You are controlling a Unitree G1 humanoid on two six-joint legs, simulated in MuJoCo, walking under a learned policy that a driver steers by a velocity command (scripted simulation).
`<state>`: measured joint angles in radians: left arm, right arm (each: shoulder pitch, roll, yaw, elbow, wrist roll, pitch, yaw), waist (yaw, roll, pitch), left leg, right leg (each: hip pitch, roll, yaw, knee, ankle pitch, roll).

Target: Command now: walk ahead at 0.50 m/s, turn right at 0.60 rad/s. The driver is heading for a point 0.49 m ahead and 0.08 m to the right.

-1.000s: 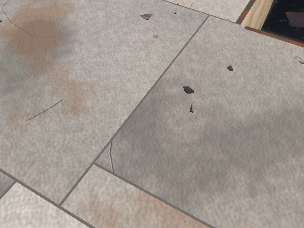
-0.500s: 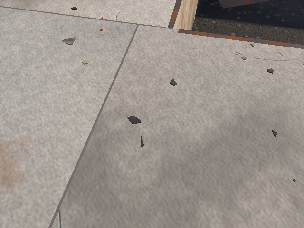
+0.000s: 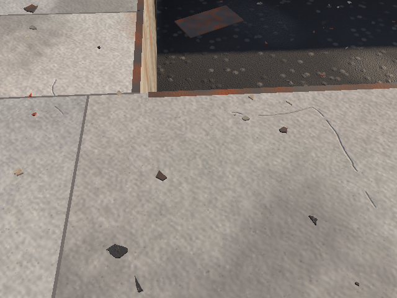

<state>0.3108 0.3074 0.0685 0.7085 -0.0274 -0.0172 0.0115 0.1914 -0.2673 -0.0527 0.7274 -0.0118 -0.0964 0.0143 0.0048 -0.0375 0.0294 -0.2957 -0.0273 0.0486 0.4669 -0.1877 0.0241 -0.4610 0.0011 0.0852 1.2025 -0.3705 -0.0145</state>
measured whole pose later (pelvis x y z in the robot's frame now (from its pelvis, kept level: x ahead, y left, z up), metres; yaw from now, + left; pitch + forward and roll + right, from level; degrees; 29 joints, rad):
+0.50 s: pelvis +0.26 -0.08 +0.00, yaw -18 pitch +1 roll +1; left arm 0.21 0.30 0.07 0.63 -0.02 -0.04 -0.03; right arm 0.21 -0.32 -0.05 0.76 0.01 -0.10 0.01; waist -0.01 0.02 0.08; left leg -0.41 0.07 -0.03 1.19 -0.38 -0.01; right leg -0.36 0.09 0.00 0.52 -0.17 -0.10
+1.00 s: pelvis +0.45 -0.11 -0.01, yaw -24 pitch +1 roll +0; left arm 0.21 0.28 0.04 0.79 -0.01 0.05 0.03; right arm 0.11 -0.23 -0.01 0.77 -0.02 -0.03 0.02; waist 0.00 -0.02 0.05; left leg -0.40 -0.02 0.03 0.49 -0.10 0.04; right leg -0.33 0.01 0.08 0.86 -0.55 0.06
